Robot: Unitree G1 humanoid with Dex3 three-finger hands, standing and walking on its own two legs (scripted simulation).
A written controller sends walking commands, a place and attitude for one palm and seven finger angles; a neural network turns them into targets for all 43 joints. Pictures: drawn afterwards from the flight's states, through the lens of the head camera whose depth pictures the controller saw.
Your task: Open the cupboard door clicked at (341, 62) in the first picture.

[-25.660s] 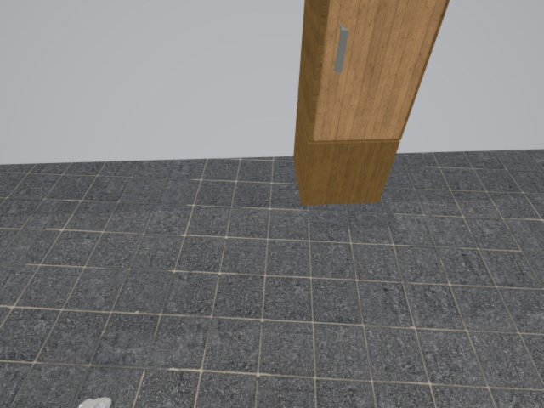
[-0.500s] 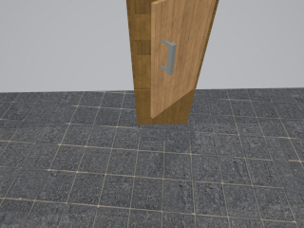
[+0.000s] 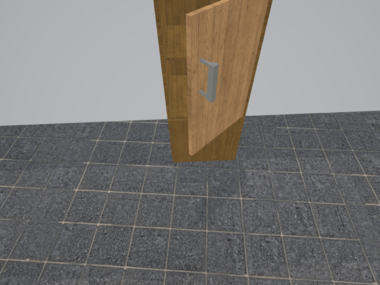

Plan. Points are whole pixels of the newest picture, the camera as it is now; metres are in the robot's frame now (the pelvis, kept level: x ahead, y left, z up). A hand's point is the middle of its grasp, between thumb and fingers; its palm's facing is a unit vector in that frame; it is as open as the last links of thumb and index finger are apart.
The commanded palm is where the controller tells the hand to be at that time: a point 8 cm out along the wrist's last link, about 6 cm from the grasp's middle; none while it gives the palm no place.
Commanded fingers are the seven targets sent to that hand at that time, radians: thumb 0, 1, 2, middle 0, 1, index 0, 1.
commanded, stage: let the arm hang, fingers relaxed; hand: left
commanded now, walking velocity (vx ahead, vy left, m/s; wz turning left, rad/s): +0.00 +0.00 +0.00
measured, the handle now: (207, 80) +0.70 -0.02 +0.04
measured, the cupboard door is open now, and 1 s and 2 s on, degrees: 41 41 41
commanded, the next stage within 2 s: look to check the result in 0.02 s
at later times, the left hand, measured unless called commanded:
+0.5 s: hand out of the picture +0.11 +0.23 -0.15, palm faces -0.01 -0.94 -0.35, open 7.4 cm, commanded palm none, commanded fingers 0.00 0.90 0.90 -0.20 -0.30 -0.20 -0.30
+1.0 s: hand out of the picture +0.12 +0.20 -0.18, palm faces -0.12 -0.96 -0.27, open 7.4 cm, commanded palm none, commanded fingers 0.00 0.90 0.90 -0.20 -0.30 -0.20 -0.30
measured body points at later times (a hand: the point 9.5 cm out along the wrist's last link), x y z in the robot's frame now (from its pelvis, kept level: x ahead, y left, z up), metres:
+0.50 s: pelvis +0.03 -0.02 +0.00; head +0.06 -0.03 +0.45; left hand +0.11 +0.28 -0.13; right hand +0.11 -0.30 -0.15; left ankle +0.01 +0.12 -0.75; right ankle +0.03 -0.13 -0.75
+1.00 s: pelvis +0.03 -0.01 -0.01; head +0.07 -0.02 +0.44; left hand +0.13 +0.25 -0.16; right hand +0.06 -0.28 -0.16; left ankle +0.01 +0.12 -0.75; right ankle +0.03 -0.13 -0.75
